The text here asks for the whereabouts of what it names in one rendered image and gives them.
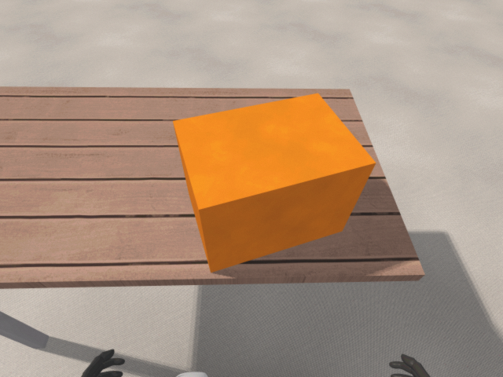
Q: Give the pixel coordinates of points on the right robot hand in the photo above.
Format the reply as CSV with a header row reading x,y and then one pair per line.
x,y
409,365

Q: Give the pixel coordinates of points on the left robot hand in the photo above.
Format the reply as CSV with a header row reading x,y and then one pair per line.
x,y
101,362

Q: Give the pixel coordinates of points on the table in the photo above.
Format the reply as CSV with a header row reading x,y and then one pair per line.
x,y
93,194

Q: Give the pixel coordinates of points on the carton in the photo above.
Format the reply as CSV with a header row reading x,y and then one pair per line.
x,y
271,176

